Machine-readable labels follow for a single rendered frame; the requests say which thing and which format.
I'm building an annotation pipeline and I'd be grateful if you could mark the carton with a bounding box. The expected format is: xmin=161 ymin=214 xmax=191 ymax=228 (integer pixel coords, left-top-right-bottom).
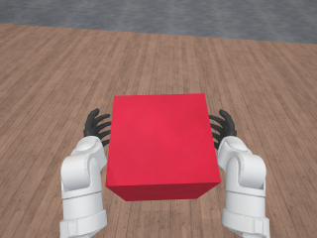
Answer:
xmin=105 ymin=93 xmax=221 ymax=201

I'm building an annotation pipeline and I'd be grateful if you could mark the left robot hand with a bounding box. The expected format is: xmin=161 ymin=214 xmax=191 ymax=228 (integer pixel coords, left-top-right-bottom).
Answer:
xmin=83 ymin=108 xmax=112 ymax=147

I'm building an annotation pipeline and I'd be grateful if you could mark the right robot forearm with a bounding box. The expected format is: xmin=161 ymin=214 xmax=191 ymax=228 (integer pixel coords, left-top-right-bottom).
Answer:
xmin=217 ymin=136 xmax=270 ymax=238

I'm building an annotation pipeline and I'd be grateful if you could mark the right robot hand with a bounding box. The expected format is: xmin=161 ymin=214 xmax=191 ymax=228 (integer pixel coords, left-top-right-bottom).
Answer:
xmin=208 ymin=109 xmax=237 ymax=151

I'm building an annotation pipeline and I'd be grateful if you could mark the left robot forearm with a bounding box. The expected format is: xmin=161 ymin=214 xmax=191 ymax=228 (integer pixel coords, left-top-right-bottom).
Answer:
xmin=59 ymin=136 xmax=108 ymax=238

